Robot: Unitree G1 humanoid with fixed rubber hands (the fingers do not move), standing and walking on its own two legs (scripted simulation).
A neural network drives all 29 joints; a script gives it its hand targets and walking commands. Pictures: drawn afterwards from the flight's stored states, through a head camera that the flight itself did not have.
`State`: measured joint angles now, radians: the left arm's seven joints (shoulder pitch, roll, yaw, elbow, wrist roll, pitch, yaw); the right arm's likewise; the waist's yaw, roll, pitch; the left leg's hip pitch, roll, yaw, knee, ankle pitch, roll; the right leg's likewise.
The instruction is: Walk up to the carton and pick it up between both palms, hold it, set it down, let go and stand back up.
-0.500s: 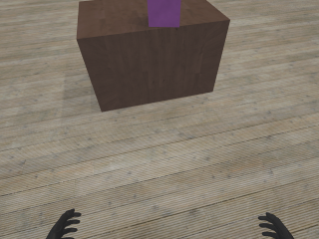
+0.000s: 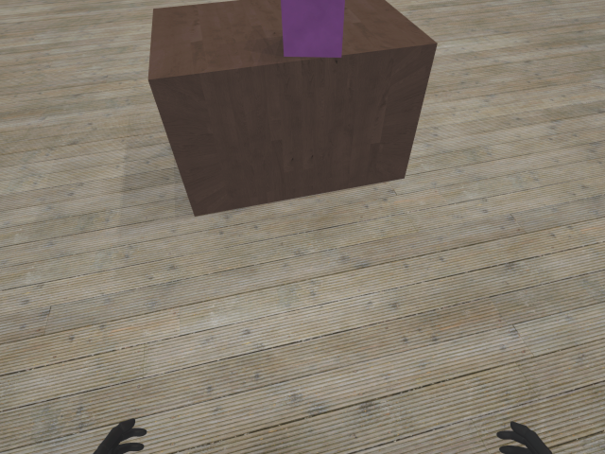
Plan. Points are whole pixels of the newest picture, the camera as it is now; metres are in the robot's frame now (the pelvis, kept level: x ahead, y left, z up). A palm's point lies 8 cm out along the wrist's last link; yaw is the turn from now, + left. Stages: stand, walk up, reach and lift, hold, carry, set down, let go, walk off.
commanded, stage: stand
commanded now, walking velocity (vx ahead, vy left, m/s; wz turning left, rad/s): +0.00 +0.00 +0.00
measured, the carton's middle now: (314, 9) +1.52 +0.01 +0.02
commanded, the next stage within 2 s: walk up in 0.92 s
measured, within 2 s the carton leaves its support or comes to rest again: neither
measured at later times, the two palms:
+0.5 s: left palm out of the picture +0.09 +0.29 -0.10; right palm out of the picture +0.10 -0.30 -0.10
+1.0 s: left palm out of the picture +0.09 +0.29 -0.10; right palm out of the picture +0.08 -0.31 -0.10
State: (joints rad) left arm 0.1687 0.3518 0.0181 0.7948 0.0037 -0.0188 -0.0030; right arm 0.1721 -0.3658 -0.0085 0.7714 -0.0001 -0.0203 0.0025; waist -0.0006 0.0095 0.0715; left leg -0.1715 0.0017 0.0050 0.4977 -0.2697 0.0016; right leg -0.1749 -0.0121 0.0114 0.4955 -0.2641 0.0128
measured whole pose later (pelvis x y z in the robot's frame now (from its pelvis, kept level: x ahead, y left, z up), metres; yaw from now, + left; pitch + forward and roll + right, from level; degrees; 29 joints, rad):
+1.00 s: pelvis +0.00 -0.01 +0.01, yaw +0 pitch -3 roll +0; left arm 0.14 0.35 0.02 1.02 -0.01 -0.02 0.01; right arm 0.14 -0.37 0.00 1.03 0.00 -0.02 -0.01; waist -0.01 0.01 0.07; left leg -0.10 0.01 0.01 0.35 -0.19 -0.01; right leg -0.11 0.00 0.01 0.35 -0.18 0.00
